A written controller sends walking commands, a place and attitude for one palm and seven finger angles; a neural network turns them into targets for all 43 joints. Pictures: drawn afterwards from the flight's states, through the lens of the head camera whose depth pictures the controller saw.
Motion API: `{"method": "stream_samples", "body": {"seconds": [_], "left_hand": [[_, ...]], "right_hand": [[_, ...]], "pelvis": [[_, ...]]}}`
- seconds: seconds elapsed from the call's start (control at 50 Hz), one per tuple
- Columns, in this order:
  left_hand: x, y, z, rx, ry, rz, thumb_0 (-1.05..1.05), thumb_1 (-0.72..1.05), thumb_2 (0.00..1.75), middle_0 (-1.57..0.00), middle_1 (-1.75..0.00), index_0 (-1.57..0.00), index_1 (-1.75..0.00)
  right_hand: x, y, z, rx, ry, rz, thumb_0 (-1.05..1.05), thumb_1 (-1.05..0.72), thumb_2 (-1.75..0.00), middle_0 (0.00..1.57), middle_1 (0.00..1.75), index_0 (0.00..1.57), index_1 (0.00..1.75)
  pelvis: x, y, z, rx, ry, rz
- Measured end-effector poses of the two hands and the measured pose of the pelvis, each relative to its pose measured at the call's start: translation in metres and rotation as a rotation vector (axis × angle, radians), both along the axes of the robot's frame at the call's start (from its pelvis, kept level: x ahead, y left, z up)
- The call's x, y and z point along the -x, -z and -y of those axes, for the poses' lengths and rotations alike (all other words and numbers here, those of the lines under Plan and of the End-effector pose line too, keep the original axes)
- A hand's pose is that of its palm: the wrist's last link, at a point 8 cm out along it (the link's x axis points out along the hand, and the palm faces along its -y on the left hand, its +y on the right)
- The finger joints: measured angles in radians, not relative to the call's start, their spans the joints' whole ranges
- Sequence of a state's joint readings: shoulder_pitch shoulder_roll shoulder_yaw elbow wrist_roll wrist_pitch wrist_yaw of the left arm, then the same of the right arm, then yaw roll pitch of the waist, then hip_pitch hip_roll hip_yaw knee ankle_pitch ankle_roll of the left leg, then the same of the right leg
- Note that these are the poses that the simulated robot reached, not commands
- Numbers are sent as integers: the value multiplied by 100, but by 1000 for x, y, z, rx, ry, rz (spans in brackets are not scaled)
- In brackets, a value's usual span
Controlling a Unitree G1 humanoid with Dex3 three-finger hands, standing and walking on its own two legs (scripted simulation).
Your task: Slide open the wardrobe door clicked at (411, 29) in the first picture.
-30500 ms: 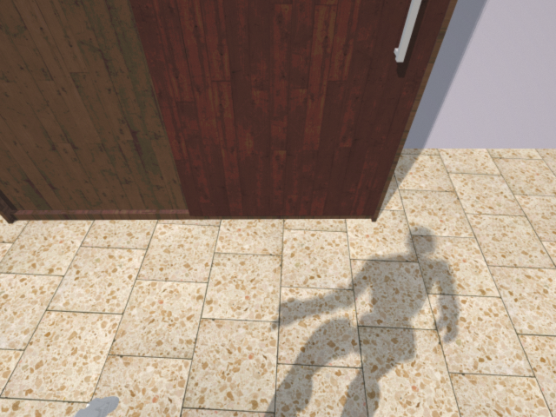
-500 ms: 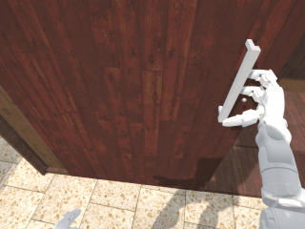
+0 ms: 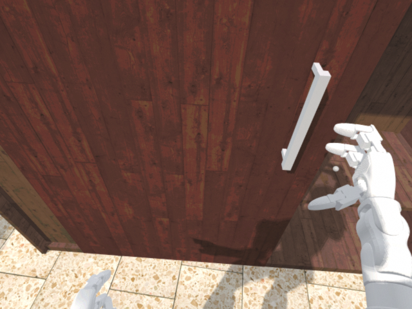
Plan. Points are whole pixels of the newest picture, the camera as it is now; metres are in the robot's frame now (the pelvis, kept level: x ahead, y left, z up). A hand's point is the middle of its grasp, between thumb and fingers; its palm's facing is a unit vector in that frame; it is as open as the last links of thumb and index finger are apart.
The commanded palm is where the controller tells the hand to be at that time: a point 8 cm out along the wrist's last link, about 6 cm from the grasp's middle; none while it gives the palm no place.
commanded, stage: slip the hand off the handle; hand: right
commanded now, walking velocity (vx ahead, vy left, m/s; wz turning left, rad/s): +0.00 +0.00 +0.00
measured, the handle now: (299, 122) +0.46 -0.16 +0.16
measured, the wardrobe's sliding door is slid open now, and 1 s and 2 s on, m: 0.63 0.63 0.63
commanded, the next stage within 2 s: draw the hand back to the body in 0.26 s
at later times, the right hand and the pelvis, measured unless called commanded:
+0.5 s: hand (343, 199) +0.27 -0.19 +0.15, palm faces +0.05 +1.00 -0.05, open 14.7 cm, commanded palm +0.23 -0.25 +0.16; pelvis -0.02 +0.01 +0.00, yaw -2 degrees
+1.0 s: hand (395, 241) +0.20 -0.24 +0.16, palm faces +0.32 +0.92 -0.21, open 14.1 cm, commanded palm +0.16 -0.27 +0.17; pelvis -0.03 +0.01 +0.01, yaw -1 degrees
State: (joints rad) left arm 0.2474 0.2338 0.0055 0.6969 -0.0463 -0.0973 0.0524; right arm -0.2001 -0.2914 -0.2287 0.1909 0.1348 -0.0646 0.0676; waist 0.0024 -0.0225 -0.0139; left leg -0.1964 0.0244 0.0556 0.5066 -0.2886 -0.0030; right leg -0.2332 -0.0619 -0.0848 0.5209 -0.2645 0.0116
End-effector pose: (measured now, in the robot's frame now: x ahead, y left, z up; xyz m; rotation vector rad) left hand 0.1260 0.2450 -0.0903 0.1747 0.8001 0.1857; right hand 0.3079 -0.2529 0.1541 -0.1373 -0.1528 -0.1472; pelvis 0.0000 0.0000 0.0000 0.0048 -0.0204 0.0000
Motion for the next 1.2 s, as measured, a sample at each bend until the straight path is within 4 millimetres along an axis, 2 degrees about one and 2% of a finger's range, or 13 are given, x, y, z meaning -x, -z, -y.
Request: {"method": "stream_samples", "body": {"seconds": [0.14, 0.28, 0.36, 0.42, 0.48, 0.56, 0.64, 0.74, 0.88, 0.96, 1.04, 1.12, 1.2], "left_hand": [[-39, -17, 16, 9, 84, 124, 1, 90, 90, -20, -29, -20, -30], [-56, -27, 25, 12, 139, 192, 1, 90, 90, -20, -29, -20, -30], [-54, -27, 27, 13, 155, 197, 1, 90, 90, -20, -29, -20, -30], [-49, -23, 25, 10, 156, 177, 1, 90, 90, -20, -29, -20, -30], [-43, -22, 21, 5, 136, 162, 1, 90, 90, -20, -30, -20, -30], [-39, -26, 14, 9, 109, 196, 1, 90, 90, -20, -30, -20, -30], [-37, -30, 8, 12, 99, 228, 1, 90, 90, -20, -30, -20, -30], [-37, -34, 3, -7, 108, 246, 1, 90, 90, -20, -29, -20, -30], [-41, -38, 10, -17, 137, 278, 1, 90, 90, -20, -29, -20, -30], [-42, -41, 18, -18, 165, 292, 1, 90, 90, -20, -29, -20, -30], [-38, -37, 26, -14, 184, 260, 1, 90, 90, -20, -29, -20, -30], [-33, -28, 32, -18, 195, 195, 1, 90, 90, -20, -30, -20, -30], [-29, -22, 37, -19, 194, 148, 1, 90, 90, -20, -30, -20, -30]], "right_hand": [[33, -2, 2, -3, 10, -5, -1, 55, -20, 26, 115, 26, 115], [59, -4, -2, 3, 13, 0, -1, 55, -20, 26, 115, 26, 115], [69, -5, -9, 8, 1, 10, -1, 55, -20, 26, 115, 26, 115], [68, -3, -11, -19, -12, -9, -1, 55, -20, 26, 115, 26, 115], [63, -1, -9, -80, -84, -99, -1, 55, -20, 26, 115, 26, 115], [67, -10, -1, -99, -103, -117, -1, 55, -20, 26, 115, 26, 115], [81, -14, 7, -108, -76, -89, -1, 55, -20, 26, 115, 26, 115], [104, -8, 10, -97, -61, -99, -1, 55, -20, 25, 115, 25, 115], [126, -10, 13, -84, -53, -69, -1, 53, -21, 25, 113, 25, 114], [137, -18, 23, 37, 89, -28, -1, 47, -25, 26, 109, 25, 110], [154, -16, 27, 113, 224, 10, -1, 36, -30, 25, 103, 25, 104], [164, -13, 32, 143, 283, 24, -1, 23, -36, 25, 96, 25, 96], [166, -13, 38, 162, 311, 30, 0, 10, -42, 24, 88, 24, 88]], "pelvis": [[5, -1, -2, 0, 16, 28], [11, -1, -5, 0, 25, 48], [14, -1, -7, 1, 33, 57], [17, -1, -9, 2, 36, 63], [17, -3, -12, 4, 32, 76], [16, -4, -12, 4, 23, 84], [16, -4, -12, 4, 17, 86], [18, -3, -12, 3, 20, 96], [23, -3, -11, 1, 29, 108], [26, -4, -10, -6, 27, 113], [27, -6, -6, -8, 20, 110], [25, -8, -2, -8, 20, 113], [22, -9, 2, -6, 19, 117]]}}
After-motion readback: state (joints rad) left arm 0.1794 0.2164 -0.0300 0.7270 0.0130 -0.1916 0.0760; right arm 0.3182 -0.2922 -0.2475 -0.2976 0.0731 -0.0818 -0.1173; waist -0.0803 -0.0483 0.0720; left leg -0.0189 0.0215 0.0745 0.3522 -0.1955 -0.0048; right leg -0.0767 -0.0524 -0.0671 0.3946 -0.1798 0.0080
